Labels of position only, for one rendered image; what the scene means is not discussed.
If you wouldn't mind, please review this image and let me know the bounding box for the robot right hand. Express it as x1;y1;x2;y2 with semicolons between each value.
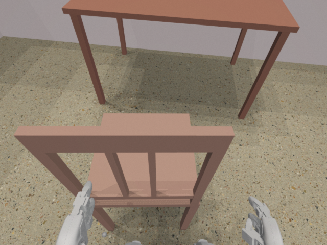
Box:
242;196;284;245

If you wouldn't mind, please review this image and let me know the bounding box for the table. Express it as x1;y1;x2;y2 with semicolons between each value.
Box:
62;0;300;119

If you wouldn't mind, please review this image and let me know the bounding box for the chair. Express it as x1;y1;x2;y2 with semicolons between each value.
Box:
14;113;235;231

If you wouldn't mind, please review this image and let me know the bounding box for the robot left hand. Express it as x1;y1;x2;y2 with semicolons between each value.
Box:
55;181;95;245

